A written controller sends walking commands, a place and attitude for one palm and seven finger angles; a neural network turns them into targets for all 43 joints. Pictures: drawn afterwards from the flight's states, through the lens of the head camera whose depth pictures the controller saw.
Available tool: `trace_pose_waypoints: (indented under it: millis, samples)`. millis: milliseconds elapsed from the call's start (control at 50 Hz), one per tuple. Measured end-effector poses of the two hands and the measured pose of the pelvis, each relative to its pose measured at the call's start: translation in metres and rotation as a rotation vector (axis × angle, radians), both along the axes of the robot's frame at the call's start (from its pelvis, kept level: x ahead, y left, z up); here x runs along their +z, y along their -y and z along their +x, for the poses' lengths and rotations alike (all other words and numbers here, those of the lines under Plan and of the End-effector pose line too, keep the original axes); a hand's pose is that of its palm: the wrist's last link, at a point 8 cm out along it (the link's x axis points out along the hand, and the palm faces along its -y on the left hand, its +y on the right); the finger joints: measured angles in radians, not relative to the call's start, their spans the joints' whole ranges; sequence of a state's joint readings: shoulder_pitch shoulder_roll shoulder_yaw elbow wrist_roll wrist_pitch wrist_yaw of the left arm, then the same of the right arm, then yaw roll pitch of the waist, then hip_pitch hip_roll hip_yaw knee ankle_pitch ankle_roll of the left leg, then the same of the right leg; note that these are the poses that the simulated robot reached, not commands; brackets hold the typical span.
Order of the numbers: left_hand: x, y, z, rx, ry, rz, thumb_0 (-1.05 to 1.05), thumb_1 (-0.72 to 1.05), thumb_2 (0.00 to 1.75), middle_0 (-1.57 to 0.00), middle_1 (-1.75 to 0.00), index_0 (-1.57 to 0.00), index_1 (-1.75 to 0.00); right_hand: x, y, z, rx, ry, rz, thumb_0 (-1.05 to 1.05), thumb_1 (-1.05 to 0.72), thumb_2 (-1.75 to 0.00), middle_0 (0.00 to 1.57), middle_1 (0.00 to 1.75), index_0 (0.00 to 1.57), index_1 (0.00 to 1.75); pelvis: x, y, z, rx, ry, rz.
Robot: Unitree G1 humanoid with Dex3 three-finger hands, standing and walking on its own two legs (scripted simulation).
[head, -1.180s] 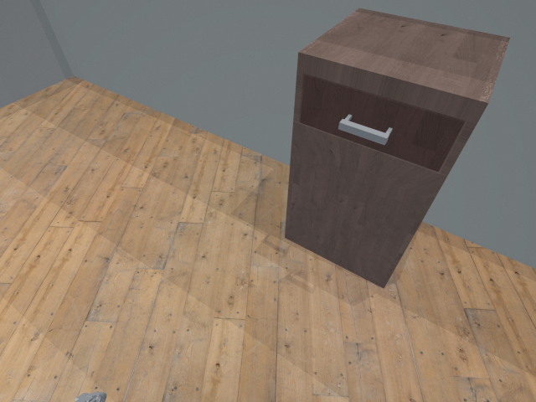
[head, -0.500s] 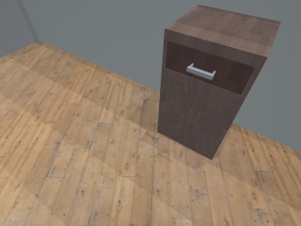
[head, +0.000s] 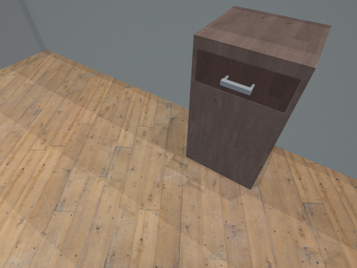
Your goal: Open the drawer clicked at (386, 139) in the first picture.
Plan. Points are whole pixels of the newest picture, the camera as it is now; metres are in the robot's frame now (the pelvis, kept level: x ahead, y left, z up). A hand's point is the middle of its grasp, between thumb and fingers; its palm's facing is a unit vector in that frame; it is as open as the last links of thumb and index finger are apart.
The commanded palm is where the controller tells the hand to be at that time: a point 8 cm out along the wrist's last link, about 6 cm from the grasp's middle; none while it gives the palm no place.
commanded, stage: look at it before walking up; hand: left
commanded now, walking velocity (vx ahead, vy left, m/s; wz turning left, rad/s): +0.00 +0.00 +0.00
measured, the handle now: (237, 84) +0.83 -0.20 -0.05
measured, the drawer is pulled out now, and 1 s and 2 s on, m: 0.00 0.00 0.00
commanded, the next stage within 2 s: turn to face it in 0.26 s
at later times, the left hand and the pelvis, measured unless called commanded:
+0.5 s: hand out of the picture +0.08 +0.24 -0.16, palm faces -0.03 -0.94 -0.34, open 7.4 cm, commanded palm none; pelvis +0.00 +0.00 +0.00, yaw -2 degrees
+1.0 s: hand out of the picture +0.07 +0.16 -0.17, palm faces -0.20 -0.95 -0.24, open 7.4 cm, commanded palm none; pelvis -0.02 -0.02 -0.01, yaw -16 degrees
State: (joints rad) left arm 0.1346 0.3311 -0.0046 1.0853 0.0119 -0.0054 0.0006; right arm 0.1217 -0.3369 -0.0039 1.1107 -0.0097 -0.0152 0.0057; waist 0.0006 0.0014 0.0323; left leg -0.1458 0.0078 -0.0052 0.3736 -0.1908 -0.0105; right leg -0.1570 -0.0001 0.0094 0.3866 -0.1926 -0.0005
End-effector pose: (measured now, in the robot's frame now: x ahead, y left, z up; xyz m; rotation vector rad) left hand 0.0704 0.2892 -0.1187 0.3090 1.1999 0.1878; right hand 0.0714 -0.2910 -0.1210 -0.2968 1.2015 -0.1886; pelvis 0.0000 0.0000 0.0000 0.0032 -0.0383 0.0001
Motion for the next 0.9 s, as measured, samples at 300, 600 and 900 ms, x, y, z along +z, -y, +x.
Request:
trace_pose_waypoints:
  millis: [300,600,900]
  samples:
    - [0.001,-0.001,0.001,0.007,-0.008,0.007,0.0,0.9,0.9,-0.2,-0.3,-0.2,-0.3,0.001,0.003,0.006,0.003,-0.002,-0.005,0.0,-0.9,-0.89,0.21,0.3,0.2,0.3,0.001,0.002,0.004,0.0,0.002,-0.001]
    - [-0.015,0.02,0.0,-0.038,-0.077,-0.023,0.0,0.9,0.9,-0.2,-0.3,-0.2,-0.3,-0.014,-0.011,-0.012,-0.091,0.019,0.035,0.0,-0.9,-0.89,0.2,0.3,0.2,0.3,-0.009,0.004,-0.001,-0.092,-0.022,0.011]
    - [-0.019,0.085,-0.006,-0.121,-0.096,-0.075,0.0,0.9,0.9,-0.2,-0.3,-0.2,-0.3,-0.037,-0.009,-0.067,-0.259,-0.018,0.128,0.01,-0.9,-0.89,0.21,0.3,0.2,0.3,-0.013,0.026,-0.017,-0.229,-0.039,0.03]
